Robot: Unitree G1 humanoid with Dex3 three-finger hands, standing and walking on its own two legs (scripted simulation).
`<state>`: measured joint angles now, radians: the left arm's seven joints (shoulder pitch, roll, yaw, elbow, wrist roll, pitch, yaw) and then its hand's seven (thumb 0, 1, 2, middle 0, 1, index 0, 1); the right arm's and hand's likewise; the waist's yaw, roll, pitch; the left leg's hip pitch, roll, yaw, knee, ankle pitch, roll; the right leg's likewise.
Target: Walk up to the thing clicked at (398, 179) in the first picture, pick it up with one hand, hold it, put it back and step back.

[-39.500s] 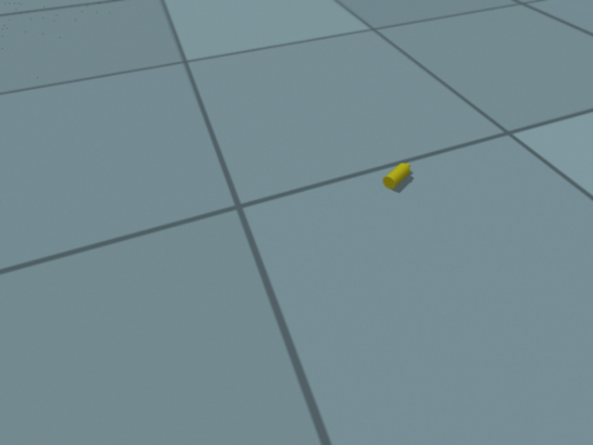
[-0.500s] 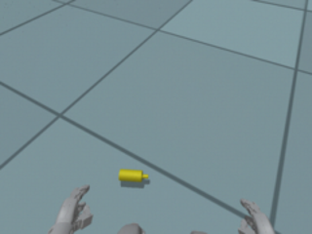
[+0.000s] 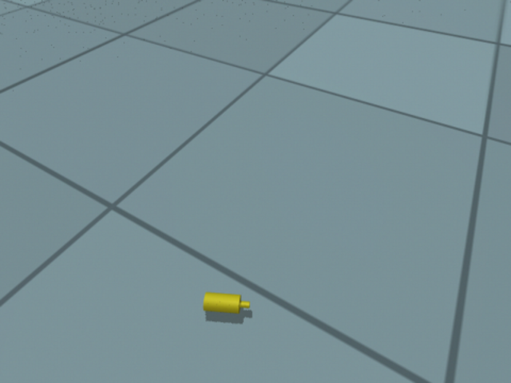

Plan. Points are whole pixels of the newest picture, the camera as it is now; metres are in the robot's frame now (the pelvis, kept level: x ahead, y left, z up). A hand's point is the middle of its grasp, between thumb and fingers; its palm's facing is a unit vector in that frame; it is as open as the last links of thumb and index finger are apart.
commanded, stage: stand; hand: left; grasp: from above
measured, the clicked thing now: (227, 303) +0.52 +0.16 -0.74
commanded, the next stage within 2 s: step back in 1.92 s
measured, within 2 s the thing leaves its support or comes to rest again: neither
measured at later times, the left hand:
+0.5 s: hand out of the picture +0.04 +0.23 -0.16, palm faces +0.02 -0.94 -0.34, open 7.4 cm
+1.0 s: hand out of the picture +0.07 +0.23 -0.15, palm faces +0.01 -0.94 -0.33, open 7.4 cm
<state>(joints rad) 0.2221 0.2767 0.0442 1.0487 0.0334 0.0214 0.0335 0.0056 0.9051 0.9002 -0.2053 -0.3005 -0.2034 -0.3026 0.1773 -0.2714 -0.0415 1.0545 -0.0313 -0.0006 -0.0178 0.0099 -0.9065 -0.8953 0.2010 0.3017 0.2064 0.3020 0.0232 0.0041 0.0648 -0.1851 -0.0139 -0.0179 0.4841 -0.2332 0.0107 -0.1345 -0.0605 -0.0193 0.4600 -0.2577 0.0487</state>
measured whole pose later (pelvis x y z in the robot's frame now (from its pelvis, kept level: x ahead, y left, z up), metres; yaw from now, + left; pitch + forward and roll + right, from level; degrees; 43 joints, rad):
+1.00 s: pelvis +0.00 -0.02 +0.01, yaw +0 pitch -3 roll +0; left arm 0.11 0.31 0.03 1.14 0.02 0.00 0.01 0.00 0.90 0.90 -0.21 -0.30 -0.20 -0.30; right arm 0.11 -0.32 -0.02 1.14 -0.02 0.00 0.00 0.01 -0.91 -0.90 0.20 0.30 0.21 0.30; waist 0.00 0.01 0.06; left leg -0.12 0.01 -0.02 0.34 -0.16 -0.02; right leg -0.08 -0.03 -0.03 0.33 -0.19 0.03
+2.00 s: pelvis +0.01 -0.03 +0.01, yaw -1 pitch -1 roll +0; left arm 0.10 0.34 0.05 1.09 0.00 0.00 0.01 0.00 0.90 0.90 -0.21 -0.30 -0.21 -0.30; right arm 0.07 -0.35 -0.02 1.11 0.00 0.01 0.01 0.01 -0.91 -0.90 0.20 0.30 0.21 0.30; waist 0.00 0.01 0.09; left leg -0.17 0.03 -0.02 0.41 -0.21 -0.02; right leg -0.13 -0.02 -0.02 0.38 -0.23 0.01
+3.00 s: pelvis -0.20 +0.02 -0.02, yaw -1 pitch -2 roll +1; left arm 0.10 0.39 0.07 0.76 0.02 0.05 0.02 0.00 0.90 0.90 -0.21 -0.30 -0.21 -0.30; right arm 0.17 -0.39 -0.05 0.90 -0.02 0.03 -0.01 0.01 -0.91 -0.90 0.20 0.30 0.21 0.30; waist 0.00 -0.04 0.20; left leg -0.22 -0.07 -0.03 0.63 -0.36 0.02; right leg -0.40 -0.05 0.01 0.68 -0.24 0.00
